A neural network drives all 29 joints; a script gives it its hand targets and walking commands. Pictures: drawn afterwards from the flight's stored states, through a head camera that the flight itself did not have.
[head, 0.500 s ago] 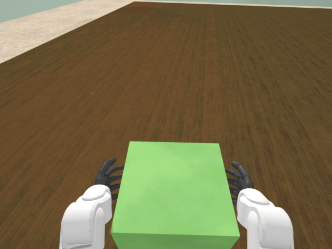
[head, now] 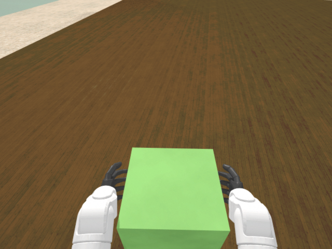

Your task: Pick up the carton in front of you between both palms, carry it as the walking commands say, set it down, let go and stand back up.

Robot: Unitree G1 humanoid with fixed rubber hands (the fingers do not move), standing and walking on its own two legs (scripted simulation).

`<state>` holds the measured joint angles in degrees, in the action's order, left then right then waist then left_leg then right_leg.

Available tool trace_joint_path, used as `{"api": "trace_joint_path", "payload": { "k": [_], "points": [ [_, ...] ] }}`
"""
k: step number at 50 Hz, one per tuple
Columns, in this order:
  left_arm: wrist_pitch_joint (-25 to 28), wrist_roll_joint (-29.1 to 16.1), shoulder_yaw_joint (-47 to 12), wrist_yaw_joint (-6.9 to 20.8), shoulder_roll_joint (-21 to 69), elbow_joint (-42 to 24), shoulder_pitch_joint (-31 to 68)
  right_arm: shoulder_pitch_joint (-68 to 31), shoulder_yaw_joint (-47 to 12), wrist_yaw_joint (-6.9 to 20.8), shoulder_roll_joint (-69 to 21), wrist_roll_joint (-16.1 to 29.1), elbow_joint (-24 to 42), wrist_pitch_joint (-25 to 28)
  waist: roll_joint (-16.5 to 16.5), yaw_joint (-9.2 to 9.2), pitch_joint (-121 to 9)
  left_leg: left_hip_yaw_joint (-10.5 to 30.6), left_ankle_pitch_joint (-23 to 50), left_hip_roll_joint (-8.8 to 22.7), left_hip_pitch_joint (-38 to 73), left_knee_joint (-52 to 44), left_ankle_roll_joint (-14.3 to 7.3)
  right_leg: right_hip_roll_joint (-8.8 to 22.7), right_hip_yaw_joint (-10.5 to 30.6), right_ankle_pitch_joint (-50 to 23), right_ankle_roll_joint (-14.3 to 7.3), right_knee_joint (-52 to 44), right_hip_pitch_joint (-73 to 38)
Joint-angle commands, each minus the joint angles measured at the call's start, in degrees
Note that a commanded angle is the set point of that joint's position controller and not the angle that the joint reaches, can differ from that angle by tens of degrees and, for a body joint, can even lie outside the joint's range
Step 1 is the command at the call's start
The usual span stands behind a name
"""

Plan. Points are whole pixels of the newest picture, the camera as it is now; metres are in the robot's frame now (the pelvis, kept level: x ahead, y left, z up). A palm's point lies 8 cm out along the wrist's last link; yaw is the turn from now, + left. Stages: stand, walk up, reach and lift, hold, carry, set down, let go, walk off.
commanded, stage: carry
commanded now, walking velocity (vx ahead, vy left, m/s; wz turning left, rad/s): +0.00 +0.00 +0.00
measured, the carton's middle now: (171, 208) +0.27 +0.00 -0.03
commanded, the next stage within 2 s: hold in 1.14 s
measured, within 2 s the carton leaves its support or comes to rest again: neither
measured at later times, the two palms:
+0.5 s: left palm (110, 185) +0.29 +0.16 +0.04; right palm (229, 188) +0.29 -0.14 +0.04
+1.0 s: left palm (106, 185) +0.29 +0.17 +0.04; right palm (224, 188) +0.29 -0.13 +0.04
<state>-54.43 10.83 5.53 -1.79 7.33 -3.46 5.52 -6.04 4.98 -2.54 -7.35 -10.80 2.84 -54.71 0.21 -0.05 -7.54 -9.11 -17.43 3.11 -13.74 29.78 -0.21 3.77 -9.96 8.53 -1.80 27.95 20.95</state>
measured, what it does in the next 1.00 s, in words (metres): stands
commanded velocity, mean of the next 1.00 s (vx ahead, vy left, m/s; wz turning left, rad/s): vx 0.00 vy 0.00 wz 0.00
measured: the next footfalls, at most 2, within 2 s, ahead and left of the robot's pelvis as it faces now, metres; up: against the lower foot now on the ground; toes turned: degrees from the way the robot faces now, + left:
none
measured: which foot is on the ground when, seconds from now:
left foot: down 0.00-1.00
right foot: down 0.00-1.00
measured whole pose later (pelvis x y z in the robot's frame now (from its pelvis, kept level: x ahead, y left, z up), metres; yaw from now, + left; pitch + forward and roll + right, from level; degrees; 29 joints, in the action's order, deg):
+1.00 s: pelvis +0.01 +0.02 +0.00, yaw +0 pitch +2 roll +0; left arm -42.4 13.3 9.0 -1.1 7.9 8.6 10.7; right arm -10.8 8.7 -1.7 -7.9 -13.3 -8.9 -42.6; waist 0.2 0.0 -5.9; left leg -9.2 -18.9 2.2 -14.1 31.2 -1.4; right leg 4.9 -9.3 9.3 -0.2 29.1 21.3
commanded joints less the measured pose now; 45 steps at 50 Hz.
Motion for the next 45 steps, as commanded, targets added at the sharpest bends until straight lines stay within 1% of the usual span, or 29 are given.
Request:
{"api": "trace_joint_path", "payload": {
  "k": [1, 7, 10, 12, 15, 18, 20, 22, 25, 30, 39, 45],
  "points": [
    [7.2, -12.0, -27.8, 10.3, 43.9, 0.7, 25.9, -26.0, -27.9, 10.5, -43.8, 12.2, 0.0, 7.4, -0.3, 0.07, -8.7, 6.3, 1.2, 5.9, -2.3, -6.8, -0.8, 5.9, 7.7, 0.0, 0.7, -4.7, -7.2],
    [15.3, -9.7, -23.9, 11.7, 45.6, 9.5, 30.4, -30.5, -24.2, 12.0, -45.2, 9.6, -8.4, 15.6, -0.3, 0.07, -10.1, 6.3, 1.5, 5.6, -2.0, -6.4, -0.9, 5.9, 7.7, -0.1, 0.5, -4.5, -7.8],
    [18.3, -9.8, -24.5, 12.4, 48.0, 11.4, 32.3, -32.7, -25.0, 12.8, -47.7, 9.8, -10.1, 18.6, -0.4, 0.04, -11.3, 6.4, 2.3, 5.5, -1.3, -6.0, -0.9, 5.9, 7.6, -1.0, 0.4, -4.2, -8.3],
    [19.1, -10.3, -25.7, 12.8, 49.8, 11.3, 33.0, -33.7, -26.3, 13.2, -49.4, 10.3, -9.9, 19.2, -0.6, 0.02, -12.1, 6.4, 2.9, 5.5, -0.9, -5.6, -0.9, 5.9, 7.5, -1.9, 0.4, -3.8, -8.7],
    [18.4, -11.1, -27.4, 13.1, 51.5, 9.9, 32.5, -33.1, -28.1, 13.5, -51.1, 11.1, -8.8, 18.5, -0.7, 0.09, -13.0, 6.3, 4.2, 5.5, -0.5, -4.9, -1.0, 6.0, 7.3, -4.4, 0.3, -3.0, -9.2],
    [16.2, -12.2, -29.3, 13.1, 52.2, 7.1, 30.8, -31.2, -29.9, 13.5, -51.9, 12.3, -6.3, 16.3, -0.6, 0.17, -13.8, 6.0, 6.3, 5.5, 0.0, -4.1, -0.9, 6.2, 7.1, -8.0, 0.3, -2.0, -9.8],
    [14.8, -12.2, -29.0, 12.9, 51.6, 6.7, 29.6, -29.9, -29.5, 13.3, -51.2, 12.2, -5.8, 14.9, -0.4, 0.21, -14.0, 5.9, 8.0, 5.6, 0.1, -3.7, -0.9, 6.2, 6.8, -9.8, 0.4, -1.4, -10.1],
    [14.0, -11.4, -27.8, 12.9, 50.4, 7.5, 28.5, -28.6, -28.2, 13.3, -50.2, 11.5, -6.7, 14.1, -0.4, 0.21, -13.7, 5.8, 9.0, 5.6, 0.1, -3.5, -0.9, 6.1, 6.7, -10.5, 0.5, -1.2, -9.8],
    [14.0, -10.9, -26.9, 13.0, 50.0, 8.1, 28.9, -28.7, -27.1, 13.4, -49.9, 11.1, -7.5, 14.1, -0.2, 0.16, -12.2, 5.9, 9.1, 5.7, -0.4, -3.9, -0.9, 6.0, 6.7, -9.9, 0.7, -1.4, -9.2],
    [14.4, -11.8, -27.9, 13.2, 51.3, 7.5, 31.1, -31.2, -28.1, 13.6, -51.1, 12.0, -6.5, 14.6, -0.2, 0.11, -11.2, 6.3, 7.5, 5.8, -0.9, -4.9, -1.0, 5.9, 6.8, -7.8, 0.8, -1.8, -8.9],
    [14.3, -11.7, -28.2, 13.1, 51.1, 7.4, 30.2, -30.2, -28.2, 13.6, -50.9, 12.1, -6.6, 14.5, 0.1, 0.14, -12.6, 6.3, 10.1, 5.9, 0.1, -4.5, -1.1, 5.9, 6.4, -8.9, 1.0, -1.1, -9.5],
    [14.3, -11.6, -28.0, 13.2, 51.3, 7.7, 30.5, -30.5, -27.9, 13.8, -51.0, 12.0, -6.9, 14.6, 0.1, 0.14, -11.9, 6.3, 10.1, 6.0, -0.1, -4.8, -1.2, 5.8, 6.3, -8.4, 1.2, -1.1, -9.2]
  ]
}}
